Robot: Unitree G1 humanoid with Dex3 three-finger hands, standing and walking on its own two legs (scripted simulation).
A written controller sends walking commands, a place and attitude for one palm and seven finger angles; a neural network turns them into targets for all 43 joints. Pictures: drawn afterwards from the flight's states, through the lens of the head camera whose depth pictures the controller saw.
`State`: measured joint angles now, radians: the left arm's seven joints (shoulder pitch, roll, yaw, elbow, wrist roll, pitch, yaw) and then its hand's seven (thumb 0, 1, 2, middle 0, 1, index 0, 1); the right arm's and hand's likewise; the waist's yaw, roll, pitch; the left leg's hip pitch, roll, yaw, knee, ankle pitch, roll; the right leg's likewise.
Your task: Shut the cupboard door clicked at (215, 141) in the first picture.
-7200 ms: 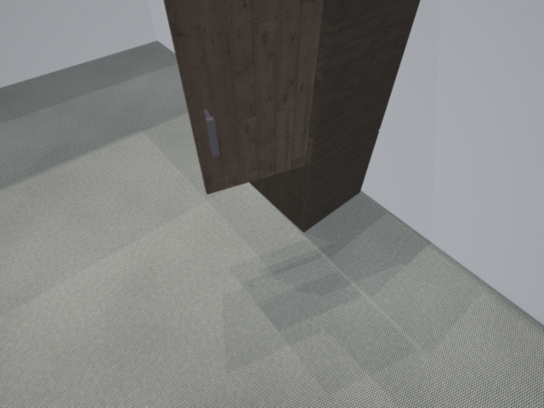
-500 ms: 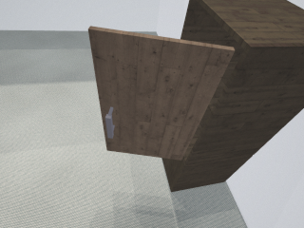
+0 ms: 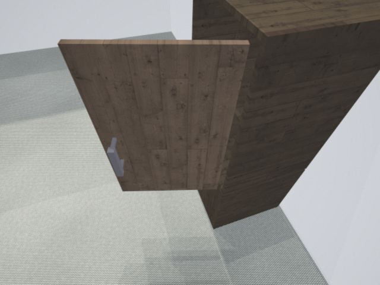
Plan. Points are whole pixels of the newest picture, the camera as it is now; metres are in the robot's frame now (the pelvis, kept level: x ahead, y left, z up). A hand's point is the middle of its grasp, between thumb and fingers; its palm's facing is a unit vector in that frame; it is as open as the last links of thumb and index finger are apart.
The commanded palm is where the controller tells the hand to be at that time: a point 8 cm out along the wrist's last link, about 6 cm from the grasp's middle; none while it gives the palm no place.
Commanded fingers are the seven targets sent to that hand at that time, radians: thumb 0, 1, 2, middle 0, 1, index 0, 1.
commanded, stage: look again from close up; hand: left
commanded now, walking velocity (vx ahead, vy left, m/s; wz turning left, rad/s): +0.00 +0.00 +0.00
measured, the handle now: (117, 157) +0.47 +0.22 -0.08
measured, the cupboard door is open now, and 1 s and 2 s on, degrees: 73 73 73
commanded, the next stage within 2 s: raise the hand and make a fist in 0.34 s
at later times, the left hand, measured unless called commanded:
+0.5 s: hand out of the picture +0.02 +0.15 -0.15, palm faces +0.16 -0.97 -0.17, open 7.4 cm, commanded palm +0.10 +0.20 -0.07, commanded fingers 0.00 0.90 0.90 -0.25 -0.36 -0.25 -0.36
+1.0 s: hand out of the picture +0.11 +0.17 -0.07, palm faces +0.16 -0.99 -0.06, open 5.5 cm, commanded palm +0.12 +0.20 -0.07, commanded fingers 0.00 0.90 0.90 -0.71 -0.86 -0.71 -0.86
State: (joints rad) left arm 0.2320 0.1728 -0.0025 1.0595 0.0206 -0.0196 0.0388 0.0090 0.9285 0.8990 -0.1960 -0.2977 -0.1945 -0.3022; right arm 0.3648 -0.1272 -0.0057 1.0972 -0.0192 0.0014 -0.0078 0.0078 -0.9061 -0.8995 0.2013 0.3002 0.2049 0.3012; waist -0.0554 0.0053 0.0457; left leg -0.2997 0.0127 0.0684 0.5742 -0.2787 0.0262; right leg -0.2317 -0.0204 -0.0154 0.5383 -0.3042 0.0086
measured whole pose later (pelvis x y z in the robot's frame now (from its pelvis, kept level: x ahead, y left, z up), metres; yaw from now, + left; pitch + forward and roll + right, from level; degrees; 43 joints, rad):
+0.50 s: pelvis +0.00 -0.02 +0.00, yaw +1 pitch -2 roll +0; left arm 0.45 0.15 0.01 0.72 -0.05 0.09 0.04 0.02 0.91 0.90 -0.20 -0.30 -0.20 -0.30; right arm 0.27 -0.18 0.03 1.01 0.02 -0.09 -0.05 0.01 -0.92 -0.90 0.20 0.30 0.20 0.30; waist 0.02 -0.02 0.05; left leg -0.23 0.03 0.04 0.52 -0.25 0.00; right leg -0.17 0.00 -0.04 0.51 -0.30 -0.01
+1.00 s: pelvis -0.04 -0.04 -0.12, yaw +3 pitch +15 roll -2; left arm 0.56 0.21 0.13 -0.04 -0.27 -0.58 -0.23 0.03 0.90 0.90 -0.54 -0.67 -0.54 -0.67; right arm 0.14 -0.24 -0.05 0.52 0.01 -0.27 -0.02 0.01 -0.90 -0.90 0.20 0.30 0.20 0.30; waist 0.07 0.00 -0.14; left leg -1.09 0.04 -0.06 1.34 -0.52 -0.03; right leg -0.99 -0.01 -0.12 1.34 -0.62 -0.05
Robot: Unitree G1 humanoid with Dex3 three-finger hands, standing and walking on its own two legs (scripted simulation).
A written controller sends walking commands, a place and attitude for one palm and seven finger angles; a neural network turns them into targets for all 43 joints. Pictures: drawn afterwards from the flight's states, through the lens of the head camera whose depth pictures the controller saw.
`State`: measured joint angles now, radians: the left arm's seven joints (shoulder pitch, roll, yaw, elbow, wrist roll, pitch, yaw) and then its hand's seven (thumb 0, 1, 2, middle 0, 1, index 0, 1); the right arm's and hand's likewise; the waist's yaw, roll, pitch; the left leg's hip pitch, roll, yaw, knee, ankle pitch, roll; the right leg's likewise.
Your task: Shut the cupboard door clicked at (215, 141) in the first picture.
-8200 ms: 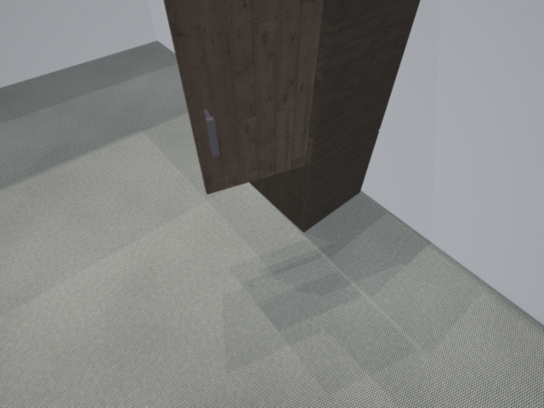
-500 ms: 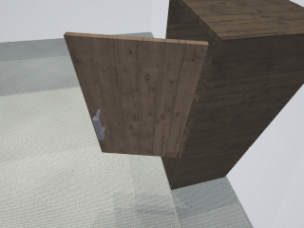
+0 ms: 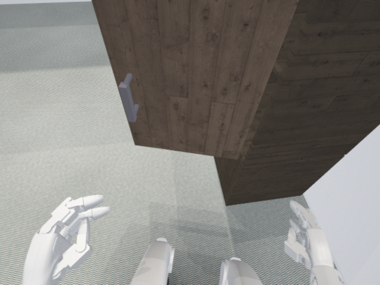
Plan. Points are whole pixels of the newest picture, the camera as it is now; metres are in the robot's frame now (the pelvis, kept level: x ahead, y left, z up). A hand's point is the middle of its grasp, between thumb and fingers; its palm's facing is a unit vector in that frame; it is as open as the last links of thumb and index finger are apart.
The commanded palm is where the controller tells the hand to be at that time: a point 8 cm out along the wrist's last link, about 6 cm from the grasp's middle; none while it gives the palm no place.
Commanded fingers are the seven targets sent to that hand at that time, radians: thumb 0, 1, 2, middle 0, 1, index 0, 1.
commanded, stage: raise the hand and make a fist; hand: left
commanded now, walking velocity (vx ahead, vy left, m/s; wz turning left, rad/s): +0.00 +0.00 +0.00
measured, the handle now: (130, 98) +0.52 +0.23 +0.04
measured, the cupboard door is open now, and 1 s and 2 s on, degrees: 73 73 73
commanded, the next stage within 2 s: bring the fist close to the handle in 1.36 s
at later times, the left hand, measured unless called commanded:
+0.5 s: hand (105, 219) +0.22 +0.19 +0.05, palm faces -0.07 -1.00 +0.00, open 3.4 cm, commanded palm +0.19 +0.25 +0.06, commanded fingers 0.00 0.90 0.90 -1.17 -1.36 -1.17 -1.36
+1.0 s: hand (94, 202) +0.24 +0.21 +0.06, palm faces -0.01 -1.00 -0.04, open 3.1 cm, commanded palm +0.22 +0.26 +0.06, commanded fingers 0.00 0.90 0.90 -1.30 -1.50 -1.30 -1.50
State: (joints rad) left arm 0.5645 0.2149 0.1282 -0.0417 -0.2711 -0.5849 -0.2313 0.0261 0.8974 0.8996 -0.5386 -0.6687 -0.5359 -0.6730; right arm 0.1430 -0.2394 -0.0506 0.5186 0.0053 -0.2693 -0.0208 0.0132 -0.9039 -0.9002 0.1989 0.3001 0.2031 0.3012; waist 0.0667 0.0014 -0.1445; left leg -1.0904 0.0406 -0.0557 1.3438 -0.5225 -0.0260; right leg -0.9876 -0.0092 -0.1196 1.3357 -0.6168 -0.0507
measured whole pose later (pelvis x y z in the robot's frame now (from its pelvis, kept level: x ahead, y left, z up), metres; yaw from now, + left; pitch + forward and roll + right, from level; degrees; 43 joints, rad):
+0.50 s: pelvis +0.01 +0.03 +0.00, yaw -1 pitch +19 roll -3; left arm 0.45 0.20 0.08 -0.07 -0.26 -0.47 -0.27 0.02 0.90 0.90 -0.99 -1.17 -0.99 -1.17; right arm 0.22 -0.24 -0.03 0.53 0.02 -0.20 -0.05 0.02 -0.90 -0.90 0.20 0.30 0.21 0.30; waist 0.01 0.03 -0.17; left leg -1.15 0.03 -0.02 1.35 -0.53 0.02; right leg -1.04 -0.02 -0.09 1.32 -0.60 -0.01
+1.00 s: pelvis +0.01 +0.02 +0.00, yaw -1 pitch +19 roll -4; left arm 0.40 0.25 0.16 -0.09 -0.29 -0.44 -0.24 0.02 0.89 0.90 -1.29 -1.49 -1.29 -1.50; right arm 0.23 -0.21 0.00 0.50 0.01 -0.17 -0.04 0.01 -0.90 -0.90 0.20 0.30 0.21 0.30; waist 0.01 0.03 -0.17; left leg -1.14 0.04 -0.04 1.34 -0.53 0.00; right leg -1.02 0.00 -0.10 1.30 -0.60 -0.02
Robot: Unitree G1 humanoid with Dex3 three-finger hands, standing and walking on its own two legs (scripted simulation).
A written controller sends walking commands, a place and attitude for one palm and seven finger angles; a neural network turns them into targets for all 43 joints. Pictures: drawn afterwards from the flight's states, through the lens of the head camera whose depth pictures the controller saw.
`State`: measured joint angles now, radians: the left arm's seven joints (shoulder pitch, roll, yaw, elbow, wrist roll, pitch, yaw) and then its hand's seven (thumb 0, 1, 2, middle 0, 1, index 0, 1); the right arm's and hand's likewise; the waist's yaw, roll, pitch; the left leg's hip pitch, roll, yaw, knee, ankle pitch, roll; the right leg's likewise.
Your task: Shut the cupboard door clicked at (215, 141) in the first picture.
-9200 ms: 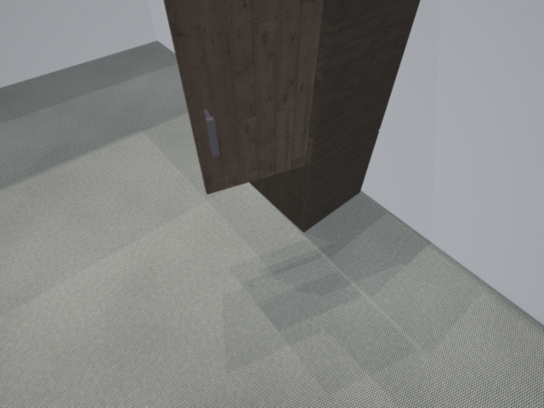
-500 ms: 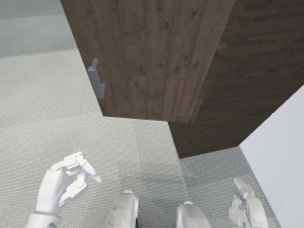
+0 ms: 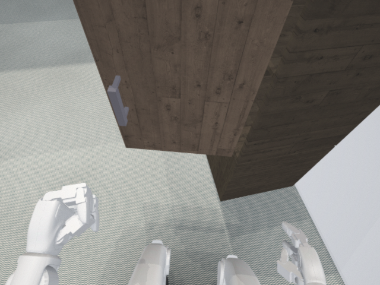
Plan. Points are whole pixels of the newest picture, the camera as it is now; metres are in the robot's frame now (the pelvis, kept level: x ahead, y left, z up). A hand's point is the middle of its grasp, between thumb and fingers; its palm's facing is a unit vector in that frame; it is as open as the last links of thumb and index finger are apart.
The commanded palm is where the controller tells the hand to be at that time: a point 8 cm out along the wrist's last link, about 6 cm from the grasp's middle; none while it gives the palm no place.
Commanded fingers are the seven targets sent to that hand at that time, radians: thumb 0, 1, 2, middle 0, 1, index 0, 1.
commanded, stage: raise the hand and make a fist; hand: left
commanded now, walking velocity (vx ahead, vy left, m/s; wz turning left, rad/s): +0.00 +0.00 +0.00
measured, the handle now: (120, 101) +0.51 +0.22 +0.04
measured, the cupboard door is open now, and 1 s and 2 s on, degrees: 73 73 73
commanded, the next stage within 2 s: bring the fist close to the handle in 0.36 s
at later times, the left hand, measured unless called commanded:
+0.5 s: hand (108, 224) +0.22 +0.17 +0.04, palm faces -0.05 -1.00 -0.03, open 3.1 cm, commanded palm +0.21 +0.23 +0.05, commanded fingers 0.00 0.90 0.90 -1.30 -1.50 -1.30 -1.50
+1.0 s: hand (110, 168) +0.32 +0.19 +0.05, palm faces +0.03 -1.00 -0.03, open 3.1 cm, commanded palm +0.31 +0.23 +0.04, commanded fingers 0.00 0.90 0.90 -1.30 -1.50 -1.30 -1.50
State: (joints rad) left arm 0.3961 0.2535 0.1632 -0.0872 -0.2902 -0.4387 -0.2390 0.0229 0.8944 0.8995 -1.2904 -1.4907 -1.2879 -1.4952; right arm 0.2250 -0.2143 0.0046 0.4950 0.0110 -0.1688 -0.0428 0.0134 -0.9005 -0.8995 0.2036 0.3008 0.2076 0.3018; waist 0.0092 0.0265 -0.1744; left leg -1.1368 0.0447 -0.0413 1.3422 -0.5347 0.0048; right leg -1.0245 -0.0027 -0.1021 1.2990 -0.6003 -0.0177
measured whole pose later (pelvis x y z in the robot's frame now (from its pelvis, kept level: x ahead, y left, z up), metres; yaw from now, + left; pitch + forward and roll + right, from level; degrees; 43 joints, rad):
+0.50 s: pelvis +0.00 -0.01 +0.00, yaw +0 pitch +19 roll -3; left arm 0.40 0.23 0.12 -0.02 -0.28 -0.39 -0.28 0.02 0.90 0.90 -1.30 -1.50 -1.29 -1.50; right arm 0.22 -0.23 0.00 0.49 0.03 -0.14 -0.04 0.01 -0.90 -0.90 0.20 0.30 0.21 0.30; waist 0.01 0.04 -0.18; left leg -1.12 0.04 -0.03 1.32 -0.53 0.00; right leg -1.02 0.00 -0.09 1.30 -0.61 -0.03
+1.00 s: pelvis +0.01 -0.01 +0.00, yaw +0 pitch +21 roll -2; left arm -0.01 0.26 0.21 0.27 -0.27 -0.41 -0.23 0.02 0.90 0.90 -1.30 -1.50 -1.30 -1.50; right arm 0.25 -0.25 0.00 0.56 0.02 -0.13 -0.04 0.01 -0.90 -0.90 0.20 0.30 0.21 0.30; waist -0.02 0.03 -0.19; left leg -1.15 0.05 -0.02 1.32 -0.53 0.00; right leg -1.05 0.00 -0.08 1.30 -0.60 -0.02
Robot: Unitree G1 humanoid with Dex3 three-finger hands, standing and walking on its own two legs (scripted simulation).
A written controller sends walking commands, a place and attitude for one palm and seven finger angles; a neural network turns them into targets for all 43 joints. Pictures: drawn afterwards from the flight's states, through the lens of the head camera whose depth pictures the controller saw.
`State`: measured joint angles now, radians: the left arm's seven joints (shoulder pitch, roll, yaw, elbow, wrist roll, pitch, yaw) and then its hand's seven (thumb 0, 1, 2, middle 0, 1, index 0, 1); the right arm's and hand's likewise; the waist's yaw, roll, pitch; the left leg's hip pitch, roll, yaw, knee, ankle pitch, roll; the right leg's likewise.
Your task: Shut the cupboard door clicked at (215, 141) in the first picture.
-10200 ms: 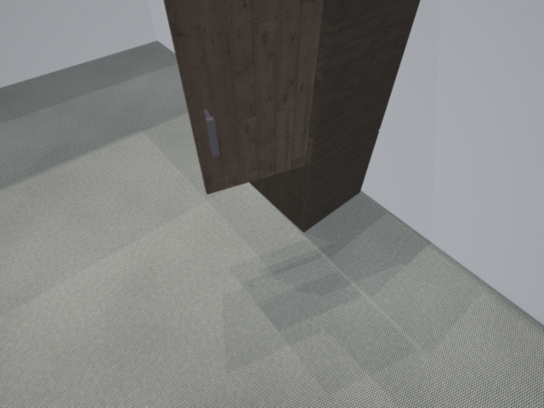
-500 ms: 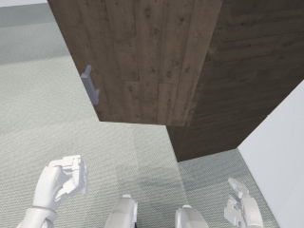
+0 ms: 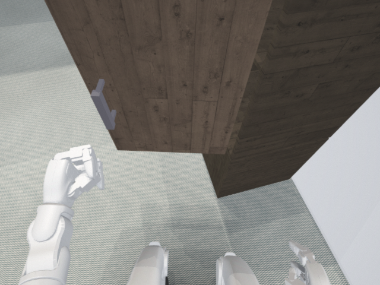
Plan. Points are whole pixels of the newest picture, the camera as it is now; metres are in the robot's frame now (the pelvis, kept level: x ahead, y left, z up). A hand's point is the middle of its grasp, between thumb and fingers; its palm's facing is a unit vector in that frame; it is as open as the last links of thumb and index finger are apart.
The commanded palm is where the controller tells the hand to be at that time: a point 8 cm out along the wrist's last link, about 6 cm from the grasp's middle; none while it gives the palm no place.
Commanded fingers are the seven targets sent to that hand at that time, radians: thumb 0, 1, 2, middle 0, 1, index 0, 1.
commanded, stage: bring the fist close to the handle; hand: left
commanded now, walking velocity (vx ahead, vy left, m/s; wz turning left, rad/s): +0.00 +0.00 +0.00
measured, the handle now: (106, 105) +0.50 +0.23 +0.04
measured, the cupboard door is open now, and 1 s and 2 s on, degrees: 73 73 59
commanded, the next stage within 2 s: push the door shut along its arc in 0.86 s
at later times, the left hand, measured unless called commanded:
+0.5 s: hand (120, 143) +0.40 +0.18 +0.03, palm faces +0.00 -1.00 -0.02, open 3.1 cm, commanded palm +0.38 +0.23 +0.03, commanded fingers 0.00 0.90 0.90 -1.30 -1.50 -1.30 -1.50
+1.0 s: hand (118, 141) +0.40 +0.18 +0.03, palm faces -0.01 -1.00 -0.03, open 3.1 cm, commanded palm +0.39 +0.23 +0.03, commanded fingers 0.00 0.90 0.90 -1.30 -1.50 -1.30 -1.50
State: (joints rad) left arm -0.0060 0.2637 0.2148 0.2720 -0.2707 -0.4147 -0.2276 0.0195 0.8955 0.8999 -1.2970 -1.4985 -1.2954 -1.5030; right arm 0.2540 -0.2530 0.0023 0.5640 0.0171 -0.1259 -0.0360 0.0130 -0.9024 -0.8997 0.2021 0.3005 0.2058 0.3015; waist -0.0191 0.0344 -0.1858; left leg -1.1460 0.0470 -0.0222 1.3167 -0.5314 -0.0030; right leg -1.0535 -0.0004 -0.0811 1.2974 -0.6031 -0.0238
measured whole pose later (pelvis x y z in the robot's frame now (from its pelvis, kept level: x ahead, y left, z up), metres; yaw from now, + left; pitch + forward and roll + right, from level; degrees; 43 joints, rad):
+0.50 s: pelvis -0.01 +0.00 +0.00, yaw +0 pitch +23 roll -2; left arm -0.44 0.28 0.23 0.73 -0.18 -0.45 -0.19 0.02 0.90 0.90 -1.30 -1.50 -1.30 -1.50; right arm 0.25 -0.24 0.01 0.62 0.01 -0.07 -0.02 0.01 -0.90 -0.90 0.20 0.30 0.21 0.30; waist -0.06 0.03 -0.16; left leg -1.19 0.04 0.00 1.30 -0.51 0.01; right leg -1.11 0.00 -0.06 1.29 -0.58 -0.02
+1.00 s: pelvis +0.00 +0.00 +0.00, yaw -1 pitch +23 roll -2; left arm -0.46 0.29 0.27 0.79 -0.18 -0.54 -0.24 0.02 0.90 0.90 -1.30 -1.50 -1.30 -1.50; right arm 0.25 -0.25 -0.01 0.63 0.01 -0.03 -0.01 0.01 -0.90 -0.90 0.20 0.30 0.21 0.30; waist -0.06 0.02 -0.17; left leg -1.20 0.05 -0.01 1.31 -0.51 0.00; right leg -1.12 0.00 -0.07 1.30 -0.58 -0.02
